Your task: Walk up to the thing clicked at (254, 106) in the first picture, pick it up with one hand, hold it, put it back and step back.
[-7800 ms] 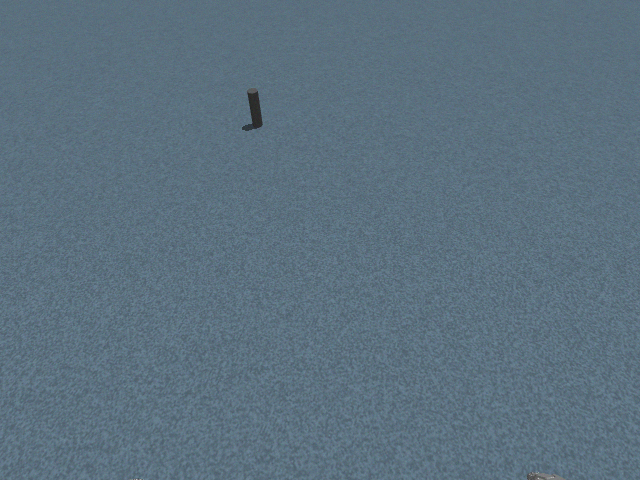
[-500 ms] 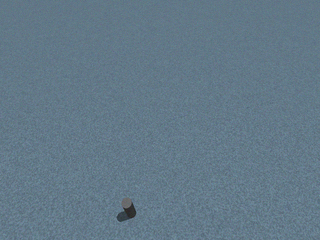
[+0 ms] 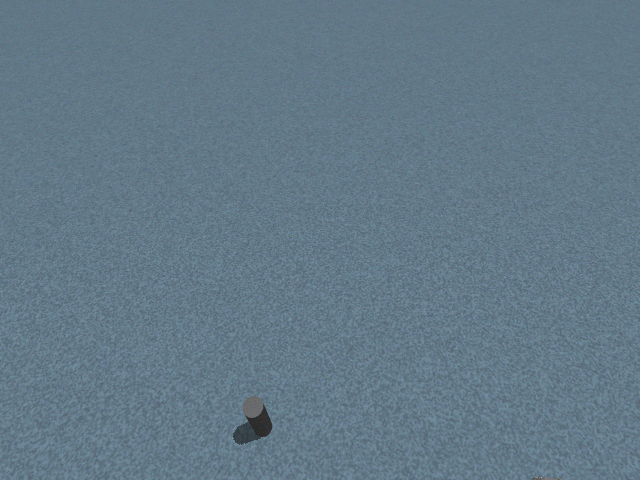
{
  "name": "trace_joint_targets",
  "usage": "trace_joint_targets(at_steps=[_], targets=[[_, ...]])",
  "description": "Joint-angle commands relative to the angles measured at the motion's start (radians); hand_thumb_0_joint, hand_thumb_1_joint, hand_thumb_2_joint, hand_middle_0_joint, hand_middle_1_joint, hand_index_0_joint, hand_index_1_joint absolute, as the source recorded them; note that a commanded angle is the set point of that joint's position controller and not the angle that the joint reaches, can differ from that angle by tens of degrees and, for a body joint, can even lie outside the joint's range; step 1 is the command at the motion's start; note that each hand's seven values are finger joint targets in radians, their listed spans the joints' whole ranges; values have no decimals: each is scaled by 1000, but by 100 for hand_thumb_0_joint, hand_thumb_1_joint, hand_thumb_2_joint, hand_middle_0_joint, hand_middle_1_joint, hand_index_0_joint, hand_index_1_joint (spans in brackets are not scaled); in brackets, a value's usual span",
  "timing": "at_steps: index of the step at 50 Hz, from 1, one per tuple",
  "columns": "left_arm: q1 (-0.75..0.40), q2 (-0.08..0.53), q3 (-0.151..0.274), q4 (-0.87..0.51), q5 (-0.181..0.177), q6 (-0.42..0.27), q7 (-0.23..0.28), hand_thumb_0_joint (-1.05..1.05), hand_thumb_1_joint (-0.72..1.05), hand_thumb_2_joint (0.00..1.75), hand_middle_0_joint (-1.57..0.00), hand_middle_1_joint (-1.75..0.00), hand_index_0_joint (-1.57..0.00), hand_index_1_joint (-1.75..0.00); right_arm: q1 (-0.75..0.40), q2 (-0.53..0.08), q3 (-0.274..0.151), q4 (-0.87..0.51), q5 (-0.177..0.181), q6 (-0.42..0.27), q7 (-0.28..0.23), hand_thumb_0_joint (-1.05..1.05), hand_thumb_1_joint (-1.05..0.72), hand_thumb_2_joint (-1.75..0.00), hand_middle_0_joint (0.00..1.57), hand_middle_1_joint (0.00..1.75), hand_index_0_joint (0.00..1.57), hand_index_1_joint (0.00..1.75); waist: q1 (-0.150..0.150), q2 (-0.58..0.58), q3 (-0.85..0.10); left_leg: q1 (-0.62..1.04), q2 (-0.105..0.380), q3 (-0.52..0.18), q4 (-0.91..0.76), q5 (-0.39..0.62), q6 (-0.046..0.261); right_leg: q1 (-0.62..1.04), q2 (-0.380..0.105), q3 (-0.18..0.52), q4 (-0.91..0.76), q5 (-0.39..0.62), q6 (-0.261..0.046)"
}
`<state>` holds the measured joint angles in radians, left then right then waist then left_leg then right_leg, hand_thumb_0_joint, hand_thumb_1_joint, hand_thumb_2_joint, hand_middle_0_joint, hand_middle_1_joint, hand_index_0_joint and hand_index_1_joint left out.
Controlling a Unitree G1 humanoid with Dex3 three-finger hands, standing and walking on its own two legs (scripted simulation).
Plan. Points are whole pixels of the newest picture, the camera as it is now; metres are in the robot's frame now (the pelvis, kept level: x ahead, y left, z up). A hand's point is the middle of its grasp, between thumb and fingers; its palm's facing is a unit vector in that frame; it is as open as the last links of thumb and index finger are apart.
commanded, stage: stand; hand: left
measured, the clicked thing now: (258, 417) +0.36 +0.21 -0.68
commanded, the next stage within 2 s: go down in 0.62 s
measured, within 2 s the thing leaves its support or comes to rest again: neither
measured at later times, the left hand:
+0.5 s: hand out of the picture +0.08 +0.25 -0.16, palm faces -0.02 -0.94 -0.34, open 7.4 cm
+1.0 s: hand (160, 463) +0.16 +0.26 -0.17, palm faces +0.06 -0.94 -0.32, open 12.1 cm
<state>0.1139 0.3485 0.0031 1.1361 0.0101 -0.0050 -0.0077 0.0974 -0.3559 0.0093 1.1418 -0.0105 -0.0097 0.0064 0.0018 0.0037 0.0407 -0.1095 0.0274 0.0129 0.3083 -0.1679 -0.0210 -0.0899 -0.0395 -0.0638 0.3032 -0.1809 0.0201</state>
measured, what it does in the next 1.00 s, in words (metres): stands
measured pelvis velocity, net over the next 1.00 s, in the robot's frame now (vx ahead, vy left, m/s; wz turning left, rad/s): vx -0.01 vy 0.00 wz -0.02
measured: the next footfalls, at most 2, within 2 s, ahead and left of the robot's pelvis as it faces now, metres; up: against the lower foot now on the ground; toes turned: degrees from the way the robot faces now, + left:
none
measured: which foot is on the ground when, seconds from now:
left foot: down 0.00-1.00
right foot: down 0.00-1.00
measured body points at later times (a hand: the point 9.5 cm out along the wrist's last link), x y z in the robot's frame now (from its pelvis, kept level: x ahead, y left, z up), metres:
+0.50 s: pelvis +0.01 +0.00 +0.00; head +0.02 +0.00 +0.45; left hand +0.08 +0.30 -0.13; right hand +0.09 -0.30 -0.13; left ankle +0.00 +0.13 -0.75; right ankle -0.01 -0.13 -0.75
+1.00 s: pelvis -0.01 +0.00 -0.02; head +0.05 +0.01 +0.42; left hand +0.16 +0.31 -0.15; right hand +0.08 -0.27 -0.14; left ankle +0.00 +0.13 -0.75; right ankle -0.01 -0.13 -0.75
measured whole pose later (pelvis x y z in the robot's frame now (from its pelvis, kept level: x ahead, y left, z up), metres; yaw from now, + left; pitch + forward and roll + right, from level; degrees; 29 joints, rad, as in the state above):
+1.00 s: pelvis -0.01 +0.00 -0.02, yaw -1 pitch +7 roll +0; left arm -0.05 0.36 0.21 1.04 0.06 0.00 -0.04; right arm 0.23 -0.25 -0.02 0.78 0.02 -0.04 -0.02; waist -0.03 -0.02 0.01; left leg -0.46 0.04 0.02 0.63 -0.29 -0.02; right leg -0.44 -0.03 -0.05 0.61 -0.30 0.01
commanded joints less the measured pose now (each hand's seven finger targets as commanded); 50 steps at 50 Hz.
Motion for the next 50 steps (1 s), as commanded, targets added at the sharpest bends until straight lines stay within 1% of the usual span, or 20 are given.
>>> trace_joint_targets(at_steps=[1,3,10,14,20,29,35,36,37,38,39,40,41,42,43,45,47,48,49,50], targets=[[-41,219,39,-52,1,-23,16,0,90,90,-20,-30,-20,-30,-39,-206,-38,-62,1,-17,-14,0,-90,-90,20,30,20,30,-2,0,-59,-1,112,-89,-44,123,29,4,-112,93,-48,100,-29],[-40,219,39,-51,1,-23,15,0,90,90,-20,-30,-20,-30,-39,-208,-40,-61,0,-16,-13,0,-90,-90,20,30,20,30,-2,-2,-56,-7,110,-89,-47,113,29,2,-111,93,-50,87,-29],[-37,218,40,-56,0,-26,15,0,90,90,-20,-30,-20,-30,-36,-206,-40,-65,0,-20,-15,0,-90,-90,20,30,20,30,-1,0,-81,14,113,-85,-32,193,31,23,-118,95,-38,179,-30],[-34,214,38,-56,2,-24,16,0,90,90,-20,-30,-20,-30,-38,-208,-40,-64,1,-19,-16,0,-90,-90,20,30,20,30,1,1,-73,5,114,-86,-37,164,29,20,-113,91,-43,141,-29],[-31,211,37,-57,2,-23,17,0,90,90,-20,-30,-20,-30,-40,-211,-39,-65,0,-21,-17,0,-90,-90,20,30,20,30,5,8,-85,16,117,-85,-33,213,30,31,-116,89,-33,177,-28],[-26,211,36,-55,2,-23,17,0,90,90,-20,-30,-20,-30,-39,-208,-41,-66,2,-18,-15,0,-90,-90,20,30,20,30,3,3,-65,8,111,-84,-40,168,31,22,-115,89,-49,145,-26],[-29,215,40,-60,4,-23,17,0,90,90,-20,-30,-20,-30,-36,-210,-44,-67,0,-20,-17,0,-90,-90,20,30,20,30,3,2,-74,18,113,-78,-33,182,34,26,-121,95,-46,174,-31],[-23,212,37,-57,2,-25,16,0,82,82,-12,-22,-12,-22,-32,-206,-41,-64,1,-21,-15,0,-94,-90,20,29,20,29,3,3,-71,15,115,-84,-40,183,32,28,-117,92,-45,166,-28],[-374,62,49,-408,-51,-118,32,0,74,74,-4,-14,-4,-14,4,-42,-7,-345,68,-66,-37,0,-98,-92,20,30,20,30,-124,11,16,-90,-27,37,29,33,29,-220,29,30,27,107,-25],[-481,99,63,-343,-50,-107,38,0,66,66,0,-6,-2,-6,52,-65,-11,-287,67,-61,-46,0,-97,-92,20,30,20,30,-95,-1,-28,-87,-34,32,47,15,33,-178,23,22,40,80,-23],[-299,186,119,-185,-30,-69,41,0,58,58,-1,-6,-2,-5,99,-103,-34,-291,73,-49,-57,0,-99,-93,20,30,20,30,-65,-45,-20,-106,-28,32,61,11,33,-177,31,13,48,53,-28],[-268,206,140,-118,-11,-50,29,0,50,50,-2,-5,-3,-4,111,-103,-45,-306,64,-44,-57,0,-99,-93,20,30,20,30,-58,-66,-57,-142,-33,28,106,17,35,-192,33,9,78,45,-29],[-327,255,173,-131,5,-49,20,0,42,42,-3,-6,-4,-5,120,-99,-54,-331,58,-46,-58,0,-98,-92,20,30,20,30,-44,-57,-99,-168,-31,24,147,31,36,-209,31,13,120,63,-30],[-319,263,196,-131,22,-55,10,0,34,34,-2,-6,-3,-5,130,-97,-70,-360,44,-53,-59,0,-98,-93,20,30,20,30,-30,-50,-181,-166,-31,21,174,53,33,-189,30,15,157,83,-31],[-192,251,216,-78,42,-45,2,0,26,26,-4,-6,-5,-5,167,-90,-81,-366,35,-54,-55,0,-97,-92,20,30,20,30,-13,-30,-212,-202,-38,23,211,77,30,-199,25,20,192,110,-32],[-86,255,265,-111,61,-26,-12,0,10,13,-6,-4,-7,-3,170,-84,-95,-421,26,-58,-42,0,-96,-91,20,30,20,30,32,45,-278,-239,-46,28,253,113,20,-183,24,27,249,125,-41],[-90,205,250,-131,61,-3,-20,0,0,11,-5,-4,-7,-3,162,-75,-96,-455,29,-60,-40,0,-95,-91,20,30,20,30,17,47,-256,-266,-40,22,272,115,16,-232,34,24,269,113,-46],[-114,218,265,-156,62,6,-25,0,-3,10,-5,-4,-7,-3,152,-75,-98,-481,31,-62,-37,0,-94,-91,20,30,20,30,6,40,-246,-291,-37,17,292,102,18,-252,35,22,282,98,-45],[-74,233,302,-124,61,19,-26,0,-10,8,-6,-4,-7,-3,139,-74,-98,-508,31,-63,-33,0,-93,-91,20,30,20,30,11,13,-252,-333,-35,11,320,93,20,-268,38,19,307,85,-44],[-104,220,290,-177,57,13,-37,0,-17,9,-6,-6,-7,-5,141,-63,-98,-507,30,-64,-28,0,-92,-90,20,30,20,30,11,12,-245,-379,-32,11,359,70,21,-316,37,20,340,61,-44]])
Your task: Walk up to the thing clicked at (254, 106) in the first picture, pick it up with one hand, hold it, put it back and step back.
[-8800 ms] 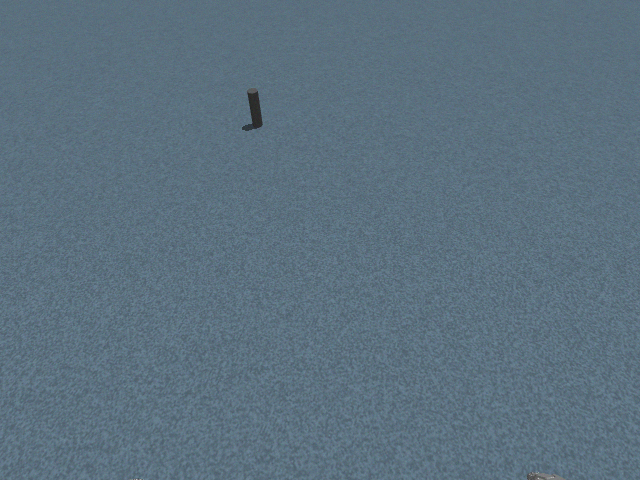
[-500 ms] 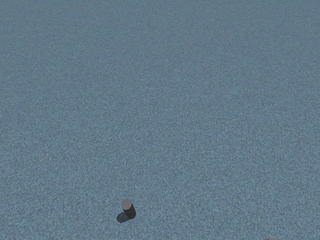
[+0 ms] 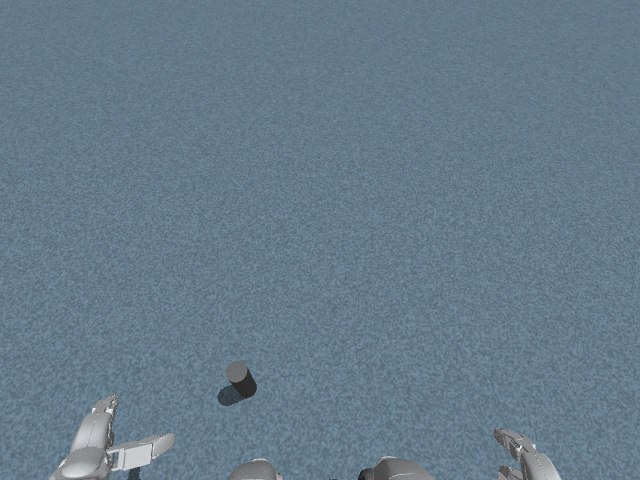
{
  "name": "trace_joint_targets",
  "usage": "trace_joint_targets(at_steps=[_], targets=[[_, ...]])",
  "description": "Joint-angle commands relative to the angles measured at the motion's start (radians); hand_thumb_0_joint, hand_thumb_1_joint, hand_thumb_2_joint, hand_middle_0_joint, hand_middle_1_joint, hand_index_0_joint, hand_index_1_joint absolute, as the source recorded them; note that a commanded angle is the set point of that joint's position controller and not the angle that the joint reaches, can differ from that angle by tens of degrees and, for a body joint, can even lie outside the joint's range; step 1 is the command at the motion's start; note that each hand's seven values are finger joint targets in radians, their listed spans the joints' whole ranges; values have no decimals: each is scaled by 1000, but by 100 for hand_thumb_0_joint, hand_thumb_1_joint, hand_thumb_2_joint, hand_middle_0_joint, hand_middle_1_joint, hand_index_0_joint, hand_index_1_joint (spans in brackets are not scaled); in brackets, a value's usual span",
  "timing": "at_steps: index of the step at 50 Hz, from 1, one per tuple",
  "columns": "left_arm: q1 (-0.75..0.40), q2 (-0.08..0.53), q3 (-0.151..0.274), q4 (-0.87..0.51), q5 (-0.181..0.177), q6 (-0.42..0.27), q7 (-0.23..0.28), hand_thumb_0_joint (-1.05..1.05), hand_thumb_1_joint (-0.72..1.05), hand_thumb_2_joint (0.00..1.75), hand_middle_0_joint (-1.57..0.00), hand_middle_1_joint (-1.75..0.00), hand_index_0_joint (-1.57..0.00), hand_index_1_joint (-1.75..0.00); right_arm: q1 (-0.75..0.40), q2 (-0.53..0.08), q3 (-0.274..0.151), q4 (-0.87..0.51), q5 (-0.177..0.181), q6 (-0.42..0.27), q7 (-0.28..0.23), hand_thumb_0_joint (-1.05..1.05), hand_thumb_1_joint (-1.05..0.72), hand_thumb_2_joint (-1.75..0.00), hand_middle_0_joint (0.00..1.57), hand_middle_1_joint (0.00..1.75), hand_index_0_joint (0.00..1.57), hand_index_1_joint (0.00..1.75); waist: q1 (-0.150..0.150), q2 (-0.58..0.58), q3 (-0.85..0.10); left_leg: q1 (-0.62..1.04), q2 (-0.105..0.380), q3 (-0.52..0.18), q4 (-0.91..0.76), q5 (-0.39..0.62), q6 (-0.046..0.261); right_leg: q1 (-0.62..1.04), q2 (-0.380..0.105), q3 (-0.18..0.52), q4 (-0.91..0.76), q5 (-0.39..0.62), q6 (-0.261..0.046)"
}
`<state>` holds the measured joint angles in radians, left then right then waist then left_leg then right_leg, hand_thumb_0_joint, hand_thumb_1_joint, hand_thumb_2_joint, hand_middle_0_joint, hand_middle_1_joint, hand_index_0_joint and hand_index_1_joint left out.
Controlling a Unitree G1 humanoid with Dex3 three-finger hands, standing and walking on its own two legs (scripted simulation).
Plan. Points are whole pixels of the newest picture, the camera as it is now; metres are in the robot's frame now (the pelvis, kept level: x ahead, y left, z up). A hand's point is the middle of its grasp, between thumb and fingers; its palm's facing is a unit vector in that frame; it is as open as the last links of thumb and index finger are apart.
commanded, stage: go down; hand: left
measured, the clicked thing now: (242, 380) +0.37 +0.21 -0.66
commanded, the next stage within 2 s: none
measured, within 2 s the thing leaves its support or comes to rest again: neither
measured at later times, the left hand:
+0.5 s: hand (125, 470) +0.14 +0.29 -0.19, palm faces +0.12 -0.94 -0.31, open 17.4 cm
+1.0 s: hand (120, 422) +0.22 +0.36 -0.28, palm faces +0.16 -0.97 -0.19, open 17.7 cm
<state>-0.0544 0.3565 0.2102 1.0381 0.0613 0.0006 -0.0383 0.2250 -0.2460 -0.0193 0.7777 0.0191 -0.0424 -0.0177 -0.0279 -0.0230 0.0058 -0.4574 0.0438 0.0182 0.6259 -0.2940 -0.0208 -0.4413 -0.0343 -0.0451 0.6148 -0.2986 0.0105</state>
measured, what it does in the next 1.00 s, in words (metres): lowers itself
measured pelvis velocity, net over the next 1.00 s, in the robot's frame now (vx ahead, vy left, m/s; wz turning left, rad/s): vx -0.05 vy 0.00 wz -0.02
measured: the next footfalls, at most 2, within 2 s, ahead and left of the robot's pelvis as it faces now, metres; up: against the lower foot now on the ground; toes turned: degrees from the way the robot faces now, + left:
none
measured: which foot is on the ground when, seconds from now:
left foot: down 0.00-1.00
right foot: down 0.00-1.00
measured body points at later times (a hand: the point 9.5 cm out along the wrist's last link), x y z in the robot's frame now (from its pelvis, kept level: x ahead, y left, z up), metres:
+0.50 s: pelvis -0.01 +0.01 -0.07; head +0.08 +0.03 +0.37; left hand +0.13 +0.34 -0.17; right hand +0.17 -0.25 -0.15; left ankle +0.01 +0.13 -0.73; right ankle +0.00 -0.13 -0.73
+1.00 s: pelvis -0.05 +0.00 -0.21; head +0.12 +0.04 +0.20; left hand +0.21 +0.41 -0.27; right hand +0.14 -0.26 -0.32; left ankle +0.01 +0.13 -0.73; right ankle +0.00 -0.13 -0.73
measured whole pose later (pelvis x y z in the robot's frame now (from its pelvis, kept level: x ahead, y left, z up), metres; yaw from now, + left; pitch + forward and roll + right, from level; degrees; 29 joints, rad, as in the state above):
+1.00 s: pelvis -0.05 +0.00 -0.21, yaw -1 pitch +31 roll -3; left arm -0.11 0.56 0.60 0.77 -0.14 -0.25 -0.48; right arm 0.11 -0.30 0.00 0.64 -0.03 -0.19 -0.05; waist -0.02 -0.02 -0.16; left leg -1.60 0.05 -0.06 1.72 -0.66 -0.02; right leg -1.56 -0.04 -0.06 1.68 -0.66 0.01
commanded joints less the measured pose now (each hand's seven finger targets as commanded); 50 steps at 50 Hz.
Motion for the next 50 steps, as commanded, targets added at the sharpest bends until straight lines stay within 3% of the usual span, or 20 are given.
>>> trace_joint_targets(at_steps=[1,3,4,7,9,10,12,20,23,26,31,35,36,37,39,41,43,44,48,50], targets=[[84,239,114,-68,11,5,-11,0,-23,8,-6,-6,-7,-5,-5,-181,-73,-178,-1,-37,-1,0,-92,-90,20,30,20,30,39,44,-213,-66,-48,5,77,172,22,3,31,1,61,149,-35],[66,229,110,-194,2,-18,-35,0,-33,8,-6,-7,-7,-6,0,-170,-75,-209,-2,-49,2,0,-91,-90,20,30,20,30,37,63,-248,-115,-43,-1,133,116,23,-69,31,6,125,93,-36],[110,246,144,-195,-3,-23,-40,0,-38,5,-7,-8,-8,-7,5,-175,-79,-229,-1,-55,0,0,-91,-90,20,30,20,30,36,68,-261,-131,-41,0,158,98,24,-93,30,9,152,78,-34],[110,227,129,-365,-18,-33,-64,0,-48,3,-7,-8,-9,-7,11,-172,-84,-271,-2,-72,-9,0,-91,-90,20,30,20,30,21,96,-325,-148,-27,-14,212,108,23,-157,33,3,225,88,-34],[138,210,124,-423,-29,-15,-67,0,-53,2,-8,-8,-9,-7,16,-167,-82,-277,-1,-79,-18,0,-90,-90,20,30,20,30,11,94,-321,-173,-22,-23,229,67,23,-211,37,2,245,45,-32],[151,235,146,-469,-28,-5,-65,0,-54,3,-8,-8,-8,-7,11,-176,-87,-294,0,-85,-22,0,-90,-89,20,30,20,30,12,103,-346,-162,-15,-25,234,68,22,-218,37,2,256,47,-34],[185,204,126,-518,-37,17,-69,0,-60,2,-8,-7,-9,-7,15,-169,-82,-290,-1,-94,-27,0,-89,-89,20,30,20,30,3,108,-340,-176,-7,-39,246,62,17,-247,39,-4,282,26,-34],[303,248,191,-641,-48,98,-67,0,-58,2,-8,-5,-8,-5,-2,-157,-64,-323,-7,-131,-54,0,-88,-89,20,30,20,30,8,110,-323,-262,-11,-42,317,12,22,-309,33,-3,333,-13,-30],[334,230,197,-636,-58,106,-81,0,-59,2,-8,-6,-9,-6,-10,-151,-60,-336,-13,-146,-62,0,-88,-89,20,30,20,30,1,92,-335,-295,-14,-35,361,35,26,-321,33,-3,357,9,-29],[285,257,227,-619,-73,77,-111,0,-58,1,-8,-5,-9,-5,-17,-151,-55,-336,-18,-162,-64,0,-90,-89,20,30,20,30,-9,92,-309,-371,-19,-29,418,0,33,-389,26,7,394,-13,-27],[119,302,271,-556,-112,-77,-197,0,-57,0,-8,-3,-8,-3,-30,-166,-60,-324,-27,-199,-63,0,-92,-90,20,30,20,30,-17,103,-367,-501,-20,-38,558,-58,36,-571,28,13,552,-69,-30],[75,406,368,-505,-153,-206,-276,0,-61,0,-8,-4,-8,-3,-44,-193,-51,-314,-30,-217,-60,0,-92,-90,20,30,20,30,27,137,-497,-590,-23,-49,676,-33,35,-669,21,24,680,-73,-35],[71,401,371,-480,-160,-225,-293,0,-61,0,-8,-2,-8,-2,-38,-199,-52,-311,-29,-216,-59,0,-90,-90,20,30,20,30,26,133,-533,-593,-22,-56,697,-9,34,-687,22,21,709,-61,-37],[78,419,397,-453,-172,-238,-310,0,-61,0,-8,-3,-8,-3,-44,-205,-51,-307,-30,-213,-59,0,-90,-89,20,30,20,30,38,133,-555,-617,-23,-59,715,-2,32,-699,21,21,731,-61,-39],[74,410,399,-415,-189,-254,-348,0,-61,0,-7,-3,-7,-3,-45,-227,-62,-296,-33,-209,-57,0,-89,-89,20,30,20,30,47,135,-602,-615,-21,-64,754,21,32,-737,24,23,764,-55,-41],[57,472,460,-403,-200,-272,-377,0,-61,0,-7,-3,-7,-3,-39,-234,-62,-273,-35,-202,-55,0,-89,-89,20,30,20,30,68,130,-670,-640,-22,-64,803,77,34,-746,23,25,799,-13,-41],[35,473,460,-401,-209,-284,-404,0,-61,0,-6,-3,-7,-3,-41,-239,-62,-265,-39,-199,-53,0,-89,-89,20,30,20,30,65,142,-680,-664,-24,-71,828,83,33,-785,24,14,840,-12,-45],[24,507,488,-399,-212,-290,-411,0,-61,0,-6,-3,-6,-3,-42,-240,-61,-258,-40,-196,-53,0,-89,-90,20,30,20,30,71,126,-705,-672,-23,-70,849,91,37,-786,25,18,845,-3,-43],[-121,555,515,-424,-227,-316,-440,0,-61,1,-5,-5,-6,-4,-55,-251,-61,-248,-39,-194,-54,0,-89,-89,20,30,20,30,43,142,-682,-764,-18,-85,876,-65,35,-875,26,20,887,-125,-43],[-148,578,537,-384,-232,-326,-451,0,-61,2,-5,-5,-6,-4,-57,-254,-58,-231,-36,-195,-58,0,-89,-89,20,30,20,30,49,143,-658,-801,-15,-99,882,-159,34,-936,28,15,911,-197,-43]])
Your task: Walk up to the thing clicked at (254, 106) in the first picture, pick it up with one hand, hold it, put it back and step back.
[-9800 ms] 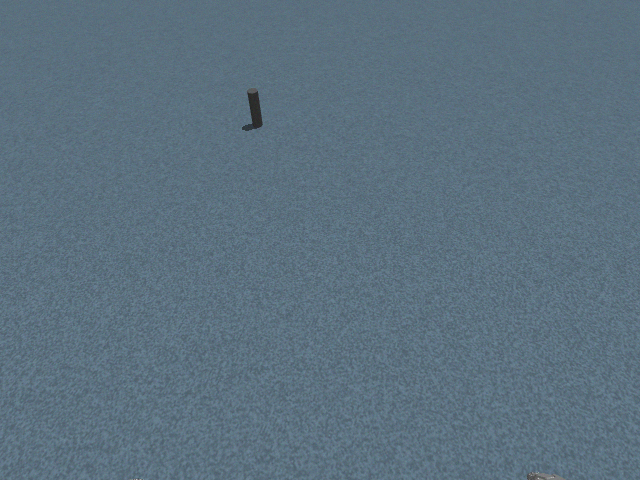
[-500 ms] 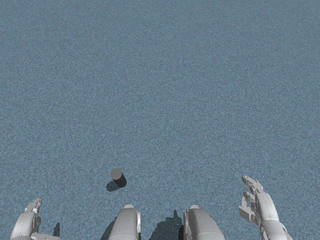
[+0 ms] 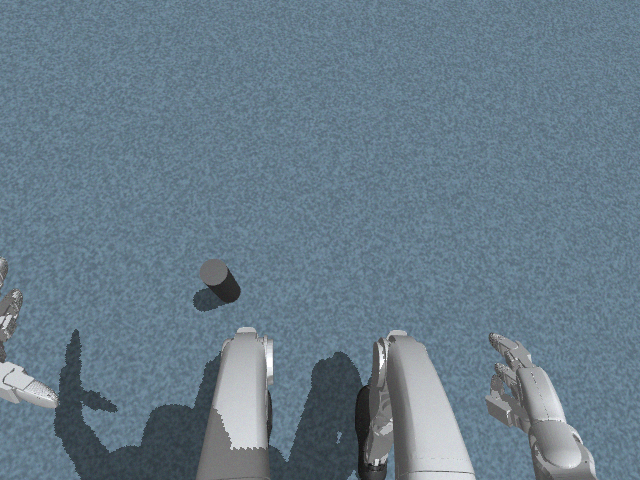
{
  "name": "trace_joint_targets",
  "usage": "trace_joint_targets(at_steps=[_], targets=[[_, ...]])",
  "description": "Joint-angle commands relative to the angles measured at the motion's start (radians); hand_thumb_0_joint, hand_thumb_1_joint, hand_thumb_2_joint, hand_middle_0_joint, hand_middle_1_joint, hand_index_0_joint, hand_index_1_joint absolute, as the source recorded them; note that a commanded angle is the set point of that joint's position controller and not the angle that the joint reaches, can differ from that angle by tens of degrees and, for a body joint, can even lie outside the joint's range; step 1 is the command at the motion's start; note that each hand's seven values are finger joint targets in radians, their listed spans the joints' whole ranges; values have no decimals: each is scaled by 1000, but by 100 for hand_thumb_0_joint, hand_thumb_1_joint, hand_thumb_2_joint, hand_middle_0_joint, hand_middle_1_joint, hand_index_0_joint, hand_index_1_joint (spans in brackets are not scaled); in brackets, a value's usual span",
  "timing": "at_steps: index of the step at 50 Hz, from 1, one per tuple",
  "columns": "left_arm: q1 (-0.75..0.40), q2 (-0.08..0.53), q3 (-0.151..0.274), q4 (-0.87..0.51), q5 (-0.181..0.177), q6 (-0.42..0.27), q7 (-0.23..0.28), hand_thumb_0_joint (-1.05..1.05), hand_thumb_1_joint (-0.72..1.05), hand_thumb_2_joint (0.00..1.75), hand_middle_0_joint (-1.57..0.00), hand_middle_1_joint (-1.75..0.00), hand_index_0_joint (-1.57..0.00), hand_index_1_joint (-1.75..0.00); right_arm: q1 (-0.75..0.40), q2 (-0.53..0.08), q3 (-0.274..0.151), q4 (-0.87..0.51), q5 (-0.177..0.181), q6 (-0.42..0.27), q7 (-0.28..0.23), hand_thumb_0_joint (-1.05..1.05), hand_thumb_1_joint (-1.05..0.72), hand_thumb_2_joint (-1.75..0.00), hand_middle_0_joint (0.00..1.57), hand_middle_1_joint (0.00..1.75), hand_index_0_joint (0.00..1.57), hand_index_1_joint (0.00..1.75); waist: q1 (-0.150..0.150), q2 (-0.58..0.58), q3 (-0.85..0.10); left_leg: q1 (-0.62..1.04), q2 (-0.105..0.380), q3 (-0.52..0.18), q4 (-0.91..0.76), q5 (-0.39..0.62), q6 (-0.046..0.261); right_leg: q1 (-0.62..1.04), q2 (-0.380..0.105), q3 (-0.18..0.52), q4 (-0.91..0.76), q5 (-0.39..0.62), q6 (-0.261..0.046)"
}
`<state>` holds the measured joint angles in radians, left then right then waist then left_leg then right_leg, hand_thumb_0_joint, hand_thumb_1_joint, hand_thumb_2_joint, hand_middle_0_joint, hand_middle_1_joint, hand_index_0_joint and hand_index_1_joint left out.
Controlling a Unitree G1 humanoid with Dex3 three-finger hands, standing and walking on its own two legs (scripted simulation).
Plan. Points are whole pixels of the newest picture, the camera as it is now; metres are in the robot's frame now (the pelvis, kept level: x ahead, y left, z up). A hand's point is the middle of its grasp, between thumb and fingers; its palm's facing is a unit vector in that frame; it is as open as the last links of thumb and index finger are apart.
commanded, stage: go down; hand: left
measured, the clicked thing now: (222, 283) +0.41 +0.22 -0.44
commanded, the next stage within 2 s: approach in 1.72 s
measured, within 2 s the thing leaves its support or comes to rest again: neither
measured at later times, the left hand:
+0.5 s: hand (37, 307) +0.30 +0.39 -0.11, palm faces +0.19 -0.97 -0.13, open 17.7 cm
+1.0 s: hand (37, 296) +0.32 +0.40 -0.13, palm faces +0.18 -0.98 -0.11, open 17.7 cm
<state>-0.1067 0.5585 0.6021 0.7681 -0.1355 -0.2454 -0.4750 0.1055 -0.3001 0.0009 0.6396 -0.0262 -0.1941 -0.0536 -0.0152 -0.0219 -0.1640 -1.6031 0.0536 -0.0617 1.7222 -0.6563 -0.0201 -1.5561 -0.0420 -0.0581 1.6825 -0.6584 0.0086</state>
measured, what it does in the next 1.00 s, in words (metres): lowers itself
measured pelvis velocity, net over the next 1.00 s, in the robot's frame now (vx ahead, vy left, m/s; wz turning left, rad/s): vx -0.03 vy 0.00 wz -0.05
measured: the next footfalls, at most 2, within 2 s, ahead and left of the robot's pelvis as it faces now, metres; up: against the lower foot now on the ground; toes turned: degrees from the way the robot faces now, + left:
none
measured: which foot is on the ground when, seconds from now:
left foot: down 0.00-1.00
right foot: down 0.00-1.00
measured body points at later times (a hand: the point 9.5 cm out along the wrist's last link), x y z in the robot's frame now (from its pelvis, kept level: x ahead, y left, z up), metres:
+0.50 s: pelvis -0.02 +0.00 -0.08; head +0.18 +0.05 +0.32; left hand +0.29 +0.44 -0.10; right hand +0.16 -0.28 -0.18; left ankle +0.05 +0.13 -0.51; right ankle +0.05 -0.13 -0.51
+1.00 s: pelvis -0.03 +0.00 -0.12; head +0.17 +0.05 +0.28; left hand +0.30 +0.45 -0.12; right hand +0.14 -0.27 -0.22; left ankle +0.05 +0.13 -0.51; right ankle +0.05 -0.13 -0.51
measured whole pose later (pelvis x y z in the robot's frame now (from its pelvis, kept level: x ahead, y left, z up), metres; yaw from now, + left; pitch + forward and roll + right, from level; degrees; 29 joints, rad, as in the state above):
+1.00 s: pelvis -0.03 +0.00 -0.12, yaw -3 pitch +33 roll -6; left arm -0.42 0.80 0.78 0.97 -0.20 -0.30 -0.69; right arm 0.09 -0.35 0.07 0.66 -0.04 -0.21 -0.07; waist -0.04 -0.03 -0.13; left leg -2.01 0.05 -0.12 2.11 -0.68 -0.02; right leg -1.94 -0.04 -0.08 2.05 -0.67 0.01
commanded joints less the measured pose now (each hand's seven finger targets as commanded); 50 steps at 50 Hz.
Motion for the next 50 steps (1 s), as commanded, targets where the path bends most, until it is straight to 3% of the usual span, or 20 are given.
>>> trace_joint_targets(at_steps=[1,4,6,11,12,14,18,20,22,28,32,35,39,42,46,48,50], targets=[[-113,375,142,-97,-39,-84,-24,0,-61,3,-5,-5,-6,-4,68,-200,-77,-87,11,-43,-24,0,-89,-90,20,30,20,30,30,141,-495,335,-23,-22,-210,174,33,161,36,28,-152,138,-41],[-154,386,139,-61,-44,-97,-48,0,-60,4,-4,-5,-5,-4,64,-209,-68,-83,12,-44,-28,0,-88,-89,20,30,20,30,29,180,-468,295,-18,-38,-211,83,28,91,38,18,-111,86,-43],[-211,429,153,-75,-49,-106,-68,0,-61,4,-4,-5,-5,-4,69,-220,-65,-79,12,-45,-31,0,-88,-90,20,30,20,30,28,205,-494,297,-19,-36,-179,102,29,56,37,13,-84,100,-45],[-250,466,175,-29,-67,-116,-101,0,-59,4,-4,-6,-5,-5,76,-220,-50,-68,12,-50,-34,0,-88,-90,20,30,20,30,21,163,-490,193,-25,-20,-115,68,36,46,37,18,-63,64,-41],[-244,494,202,-46,-69,-121,-102,0,-61,5,-4,-6,-5,-5,71,-228,-51,-73,12,-49,-35,0,-88,-90,20,30,20,30,39,175,-521,208,-24,-19,-108,88,36,43,37,16,-48,80,-43],[-229,488,194,-9,-76,-115,-114,0,-59,6,-4,-6,-5,-6,68,-226,-47,-72,13,-49,-36,0,-88,-90,20,30,20,30,38,157,-500,162,-25,-12,-92,66,37,40,38,21,-47,56,-41],[-240,541,232,-27,-89,-117,-133,0,-61,6,-4,-6,-5,-6,70,-241,-43,-70,12,-51,-35,0,-88,-90,20,30,20,30,51,168,-562,168,-27,-2,-44,153,39,45,41,14,-7,120,-44],[-247,513,223,-17,-95,-114,-144,0,-61,6,-4,-7,-4,-6,73,-241,-42,-66,13,-51,-37,0,-88,-90,20,30,20,30,40,166,-548,162,-27,-5,-33,166,39,21,42,4,9,131,-45],[-279,544,238,-34,-97,-118,-149,0,-61,7,-4,-7,-4,-6,75,-246,-42,-60,12,-51,-37,0,-88,-90,20,30,20,30,41,179,-555,158,-25,-8,-20,164,37,8,43,0,28,132,-45],[-323,559,246,-28,-103,-124,-179,0,-61,7,-4,-7,-4,-7,78,-260,-38,-47,4,-49,-38,0,-88,-90,20,30,20,30,33,222,-568,182,-21,-22,23,222,34,-64,42,-12,91,171,-50],[-346,577,252,8,-99,-125,-191,0,-61,6,-5,-7,-5,-7,80,-258,-32,-50,-1,-49,-37,0,-89,-90,20,30,20,30,28,180,-549,108,-23,-7,42,166,40,-49,45,-9,88,131,-46],[-396,614,256,-7,-93,-124,-199,0,-61,7,-4,-7,-4,-7,79,-265,-29,-49,-5,-48,-39,0,-88,-90,20,30,20,30,26,208,-567,107,-21,-10,48,146,36,-58,44,-12,109,125,-47],[-411,620,256,21,-93,-121,-204,0,-60,6,-4,-6,-4,-6,68,-267,-23,-52,-6,-48,-37,0,-88,-90,20,30,20,30,25,208,-538,72,-21,-8,61,96,39,-92,45,-14,120,88,-45],[-419,649,269,33,-92,-121,-203,0,-60,7,-4,-6,-4,-6,71,-265,-17,-54,-6,-45,-34,0,-88,-90,20,30,20,30,24,185,-541,36,-23,-5,80,103,41,-79,44,-15,131,89,-43],[-436,641,260,36,-94,-117,-211,0,-61,7,-4,-6,-4,-6,78,-268,-16,-51,-6,-43,-34,0,-88,-90,20,30,20,30,23,205,-541,39,-22,-2,90,95,40,-101,46,-13,137,83,-45],[-461,673,266,13,-91,-118,-209,0,-61,7,-4,-7,-4,-7,72,-270,-16,-59,-4,-45,-32,0,-88,-90,20,30,20,30,26,206,-547,22,-22,-1,92,61,42,-108,47,-13,137,57,-45],[-439,654,264,36,-94,-114,-213,0,-60,7,-4,-6,-4,-6,70,-277,-15,-58,-1,-46,-31,0,-88,-90,20,30,20,30,24,227,-520,42,-18,-24,71,41,39,-156,48,-32,164,56,-47]])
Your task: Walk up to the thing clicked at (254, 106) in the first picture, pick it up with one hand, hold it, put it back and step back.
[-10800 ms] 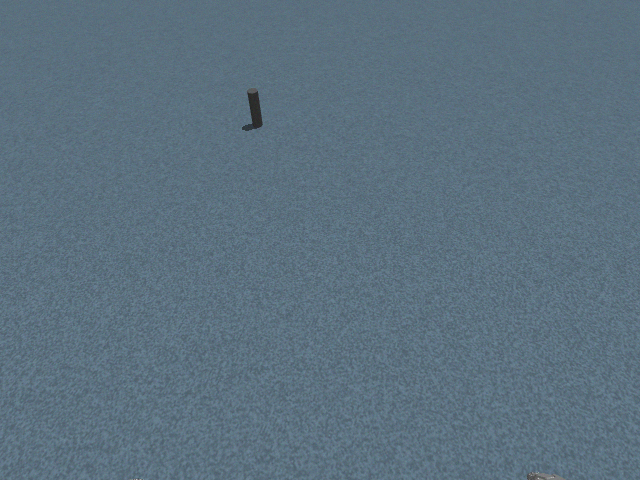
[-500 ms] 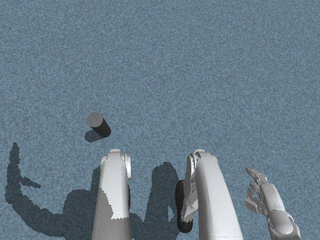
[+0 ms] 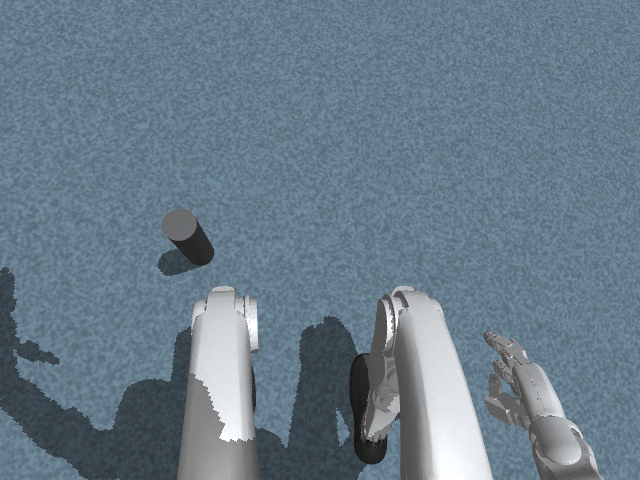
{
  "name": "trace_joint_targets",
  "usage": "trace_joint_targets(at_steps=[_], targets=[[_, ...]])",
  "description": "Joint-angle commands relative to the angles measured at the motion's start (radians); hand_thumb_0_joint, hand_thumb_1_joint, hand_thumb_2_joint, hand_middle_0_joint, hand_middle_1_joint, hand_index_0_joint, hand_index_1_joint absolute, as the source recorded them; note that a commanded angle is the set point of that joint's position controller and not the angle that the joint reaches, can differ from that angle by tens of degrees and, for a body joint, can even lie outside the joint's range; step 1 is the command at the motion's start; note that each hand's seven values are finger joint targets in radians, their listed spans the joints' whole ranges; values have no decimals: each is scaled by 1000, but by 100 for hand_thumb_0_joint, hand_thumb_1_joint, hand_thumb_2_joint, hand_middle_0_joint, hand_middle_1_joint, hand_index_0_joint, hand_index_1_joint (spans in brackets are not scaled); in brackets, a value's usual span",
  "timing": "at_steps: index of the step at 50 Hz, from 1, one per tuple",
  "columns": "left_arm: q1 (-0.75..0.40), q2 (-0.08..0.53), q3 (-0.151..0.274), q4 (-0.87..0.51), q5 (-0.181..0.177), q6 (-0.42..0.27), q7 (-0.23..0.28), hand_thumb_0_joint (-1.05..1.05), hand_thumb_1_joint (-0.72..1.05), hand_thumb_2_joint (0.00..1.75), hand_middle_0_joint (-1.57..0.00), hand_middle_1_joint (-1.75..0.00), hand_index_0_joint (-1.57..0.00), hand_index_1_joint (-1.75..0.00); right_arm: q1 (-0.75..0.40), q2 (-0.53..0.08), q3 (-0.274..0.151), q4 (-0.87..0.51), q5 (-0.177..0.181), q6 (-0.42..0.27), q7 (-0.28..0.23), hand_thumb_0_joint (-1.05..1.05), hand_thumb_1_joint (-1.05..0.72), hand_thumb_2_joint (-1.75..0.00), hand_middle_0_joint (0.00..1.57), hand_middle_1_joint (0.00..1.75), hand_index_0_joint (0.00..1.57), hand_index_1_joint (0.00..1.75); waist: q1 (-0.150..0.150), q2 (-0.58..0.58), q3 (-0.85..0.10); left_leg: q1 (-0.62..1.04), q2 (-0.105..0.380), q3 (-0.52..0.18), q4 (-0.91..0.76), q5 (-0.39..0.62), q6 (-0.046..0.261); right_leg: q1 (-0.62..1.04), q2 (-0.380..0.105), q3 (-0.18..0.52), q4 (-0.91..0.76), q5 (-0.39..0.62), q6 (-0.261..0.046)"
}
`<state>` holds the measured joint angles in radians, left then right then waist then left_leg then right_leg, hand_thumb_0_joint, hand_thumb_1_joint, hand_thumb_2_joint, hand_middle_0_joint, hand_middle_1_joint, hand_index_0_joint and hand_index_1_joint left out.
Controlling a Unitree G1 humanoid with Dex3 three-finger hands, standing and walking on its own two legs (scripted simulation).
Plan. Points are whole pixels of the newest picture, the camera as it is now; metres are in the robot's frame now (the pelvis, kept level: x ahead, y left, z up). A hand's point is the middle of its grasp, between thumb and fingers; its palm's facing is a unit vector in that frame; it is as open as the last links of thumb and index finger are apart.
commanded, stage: go down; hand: left
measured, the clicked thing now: (191, 240) +0.43 +0.24 -0.33
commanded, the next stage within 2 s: approach in 0.72 s
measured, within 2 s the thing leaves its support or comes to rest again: neither
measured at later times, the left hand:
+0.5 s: hand out of the picture +0.34 +0.43 -0.02, palm faces +0.23 -0.97 -0.10, open 17.7 cm
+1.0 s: hand out of the picture +0.35 +0.43 -0.03, palm faces +0.23 -0.97 -0.06, open 17.7 cm
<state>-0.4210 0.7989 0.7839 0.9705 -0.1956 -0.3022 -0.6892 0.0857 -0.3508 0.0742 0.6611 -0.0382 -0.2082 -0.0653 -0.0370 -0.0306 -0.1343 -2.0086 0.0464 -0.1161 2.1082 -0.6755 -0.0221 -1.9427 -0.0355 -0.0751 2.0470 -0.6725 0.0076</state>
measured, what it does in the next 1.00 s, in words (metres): stands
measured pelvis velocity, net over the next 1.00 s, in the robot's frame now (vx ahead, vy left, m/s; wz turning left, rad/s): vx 0.00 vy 0.00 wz -0.01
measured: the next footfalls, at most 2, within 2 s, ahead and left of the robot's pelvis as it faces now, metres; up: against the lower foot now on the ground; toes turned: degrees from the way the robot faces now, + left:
none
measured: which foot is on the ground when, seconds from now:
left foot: down 0.00-1.00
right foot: down 0.00-1.00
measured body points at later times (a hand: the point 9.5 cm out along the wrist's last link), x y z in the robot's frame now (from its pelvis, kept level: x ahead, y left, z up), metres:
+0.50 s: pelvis +0.00 +0.00 -0.02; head +0.20 +0.06 +0.38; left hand +0.33 +0.48 -0.01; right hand +0.18 -0.28 -0.12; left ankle +0.08 +0.13 -0.39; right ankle +0.10 -0.13 -0.39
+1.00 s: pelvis +0.00 +0.00 -0.04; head +0.20 +0.07 +0.36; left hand +0.33 +0.48 -0.02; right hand +0.17 -0.27 -0.13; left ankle +0.08 +0.13 -0.39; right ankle +0.10 -0.13 -0.39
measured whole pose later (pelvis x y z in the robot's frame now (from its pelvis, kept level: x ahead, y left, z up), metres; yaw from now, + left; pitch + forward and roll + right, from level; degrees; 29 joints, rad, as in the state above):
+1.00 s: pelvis +0.00 +0.00 -0.04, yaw -1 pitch +32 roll -6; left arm -0.48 0.85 0.84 1.05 -0.27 -0.38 -0.75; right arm 0.09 -0.37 0.09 0.66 -0.04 -0.21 -0.04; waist -0.06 -0.04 -0.11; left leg -2.11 0.04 -0.12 2.22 -0.68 -0.02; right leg -2.05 -0.03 -0.07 2.16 -0.68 0.01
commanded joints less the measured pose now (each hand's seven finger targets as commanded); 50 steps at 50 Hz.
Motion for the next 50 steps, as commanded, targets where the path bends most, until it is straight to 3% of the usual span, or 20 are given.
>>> trace_joint_targets(at_steps=[1,4,6,9,13,15,17,20,23,27,29,36,38,42,44,46,47,49,50], targets=[[-135,425,89,-179,-33,-57,2,0,-61,7,-4,-6,-4,-6,100,-229,-90,-80,12,-29,-19,0,-88,-90,20,30,20,30,45,236,-574,459,-12,30,-311,75,39,234,41,-17,-195,81,-46],[-135,427,93,-194,-37,-58,-3,0,-61,7,-4,-6,-4,-6,105,-235,-89,-75,14,-26,-18,0,-88,-90,20,30,20,30,52,264,-590,494,-12,19,-305,125,34,204,39,-22,-167,117,-51],[-147,429,91,-165,-38,-55,-4,0,-61,7,-4,-7,-4,-6,113,-228,-84,-78,14,-27,-17,0,-88,-90,20,30,20,30,33,237,-571,449,-16,30,-286,111,39,223,38,-19,-178,103,-48],[-155,447,106,-170,-44,-61,-6,0,-61,5,-4,-6,-5,-6,113,-228,-81,-73,12,-25,-15,0,-89,-90,20,30,20,30,44,233,-561,418,-16,44,-272,98,43,232,39,-12,-178,90,-45],[-167,465,108,-161,-42,-59,-14,0,-61,5,-5,-6,-5,-6,125,-231,-80,-70,12,-23,-12,0,-89,-90,20,30,20,30,35,224,-565,407,-16,44,-264,84,43,232,40,-12,-177,76,-44],[-161,485,127,-160,-42,-64,-14,0,-61,5,-5,-6,-5,-6,118,-237,-80,-71,11,-23,-11,0,-89,-90,20,30,20,30,51,231,-586,421,-16,45,-259,109,42,229,41,-13,-163,96,-45],[-173,460,107,-153,-44,-64,-23,0,-61,5,-4,-6,-5,-6,121,-236,-79,-71,11,-21,-12,0,-89,-90,20,30,20,30,27,231,-577,415,-18,47,-250,114,44,222,40,-15,-165,99,-45],[-185,495,129,-149,-44,-69,-26,0,-61,5,-4,-5,-4,-5,120,-239,-77,-68,10,-20,-11,0,-89,-90,20,30,20,30,41,242,-565,404,-18,46,-246,113,42,213,39,-12,-155,97,-46],[-187,474,121,-125,-45,-70,-35,0,-61,5,-4,-6,-4,-6,123,-242,-76,-66,8,-19,-9,0,-89,-90,20,30,20,30,29,236,-575,412,-19,47,-227,145,42,205,40,-16,-140,124,-48],[-212,522,137,-129,-41,-74,-38,0,-61,5,-4,-5,-4,-5,123,-242,-74,-68,5,-19,-7,0,-89,-90,20,30,20,30,33,213,-585,379,-19,56,-209,125,47,227,40,-8,-148,102,-43],[-190,482,123,-93,-45,-73,-43,0,-61,4,-5,-5,-5,-5,122,-238,-71,-66,4,-20,-4,0,-89,-90,20,30,20,30,26,225,-560,372,-19,57,-211,116,44,216,40,-11,-140,94,-44],[-208,496,128,-147,-48,-74,-49,0,-61,4,-4,-5,-4,-5,117,-255,-79,-70,10,-15,-2,0,-89,-90,20,30,20,30,34,271,-586,428,-16,34,-225,114,38,158,38,-24,-109,104,-48],[-223,527,151,-173,-53,-74,-43,0,-61,4,-4,-4,-4,-5,127,-255,-76,-69,9,-13,-2,0,-89,-90,20,30,20,30,36,256,-620,422,-20,43,-208,145,40,200,37,-20,-111,127,-46],[-192,513,147,-138,-56,-69,-41,0,-61,0,-8,-6,-7,-6,117,-246,-71,-73,12,-11,0,0,-90,-90,20,30,20,30,36,232,-558,364,-23,50,-210,90,46,185,40,-18,-127,76,-44],[-164,468,136,-110,-67,-82,-45,0,-61,0,-8,-5,-7,-5,104,-241,-70,-71,13,-13,4,0,-90,-90,20,30,20,30,36,217,-531,342,-21,44,-205,83,45,159,42,-22,-111,71,-45],[-171,381,102,-81,-88,-105,-62,0,-61,0,-7,-6,-7,-6,99,-239,-70,-61,10,-17,6,0,-90,-90,20,30,20,30,8,215,-488,330,-19,39,-180,95,44,111,42,-28,-88,85,-47],[-155,359,106,-49,-99,-120,-66,0,-61,0,-7,-7,-7,-6,99,-239,-68,-59,8,-22,10,0,-90,-90,20,30,20,30,1,194,-480,325,-19,32,-166,111,42,101,43,-32,-76,95,-48],[-193,316,90,-22,-125,-173,-77,0,-61,0,-7,-7,-7,-7,90,-236,-61,-46,2,-30,12,0,-90,-90,20,30,20,30,-26,153,-443,281,-19,37,-120,105,48,95,47,-35,-70,92,-44],[-228,336,98,-22,-131,-205,-78,0,-61,0,-7,-7,-7,-7,85,-237,-54,-46,-4,-37,14,0,-90,-89,20,30,20,30,-34,132,-440,239,-21,44,-96,92,51,112,49,-33,-69,83,-40]])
